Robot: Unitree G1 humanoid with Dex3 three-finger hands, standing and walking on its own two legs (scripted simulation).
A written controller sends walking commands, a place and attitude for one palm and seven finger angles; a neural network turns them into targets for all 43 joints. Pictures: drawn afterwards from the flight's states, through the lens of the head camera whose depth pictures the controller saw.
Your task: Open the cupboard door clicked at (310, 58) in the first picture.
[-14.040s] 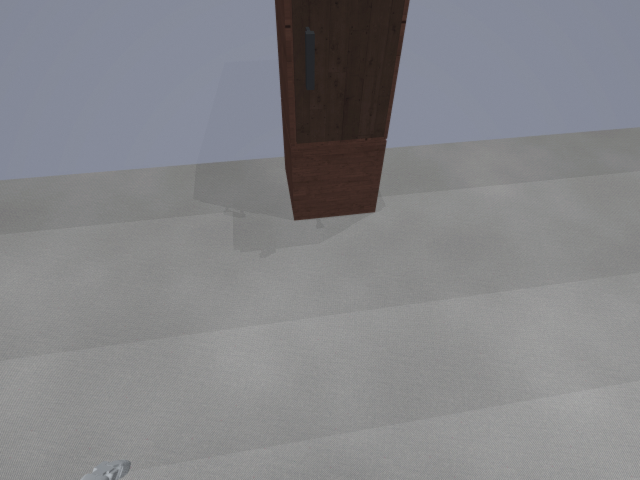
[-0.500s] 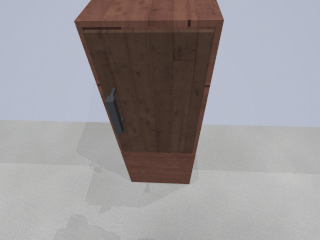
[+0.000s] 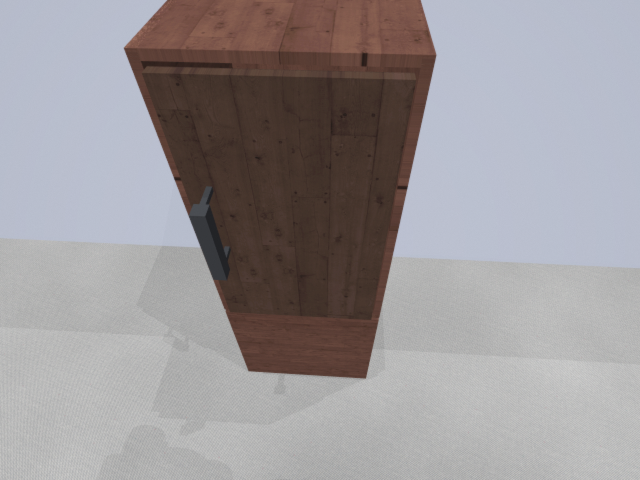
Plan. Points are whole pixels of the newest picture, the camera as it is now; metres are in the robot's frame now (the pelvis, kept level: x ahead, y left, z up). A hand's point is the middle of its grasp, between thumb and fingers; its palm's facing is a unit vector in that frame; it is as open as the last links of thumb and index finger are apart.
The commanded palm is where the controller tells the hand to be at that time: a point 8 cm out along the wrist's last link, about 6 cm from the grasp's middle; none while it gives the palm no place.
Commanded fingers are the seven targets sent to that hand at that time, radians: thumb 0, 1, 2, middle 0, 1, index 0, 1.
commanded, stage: come to a stop and stand still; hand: left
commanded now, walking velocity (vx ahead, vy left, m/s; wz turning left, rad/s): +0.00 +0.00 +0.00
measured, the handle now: (215, 235) +0.49 +0.22 -0.03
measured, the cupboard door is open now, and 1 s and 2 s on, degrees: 0 0 0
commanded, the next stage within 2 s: look again from close up in 0.18 s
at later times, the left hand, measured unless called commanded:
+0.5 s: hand out of the picture +0.01 +0.17 -0.17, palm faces +0.03 -0.98 -0.20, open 7.3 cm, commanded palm none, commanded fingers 0.00 0.90 0.90 -0.20 -0.30 -0.20 -0.30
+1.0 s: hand out of the picture +0.07 +0.20 -0.12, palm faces +0.22 -0.95 -0.21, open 7.3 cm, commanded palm +0.08 +0.23 -0.07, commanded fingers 0.00 0.76 0.84 -0.21 -0.39 -0.21 -0.39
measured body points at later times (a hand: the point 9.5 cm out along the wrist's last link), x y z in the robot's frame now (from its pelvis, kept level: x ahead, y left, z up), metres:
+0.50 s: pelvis -0.01 -0.01 +0.00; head +0.01 -0.01 +0.45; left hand +0.01 +0.22 -0.16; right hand -0.01 -0.23 -0.16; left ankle -0.06 +0.11 -0.74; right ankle +0.00 -0.10 -0.74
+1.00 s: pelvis -0.02 +0.00 +0.00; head -0.01 -0.01 +0.45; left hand +0.06 +0.24 -0.10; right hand +0.01 -0.23 -0.15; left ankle -0.06 +0.11 -0.74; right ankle +0.00 -0.10 -0.74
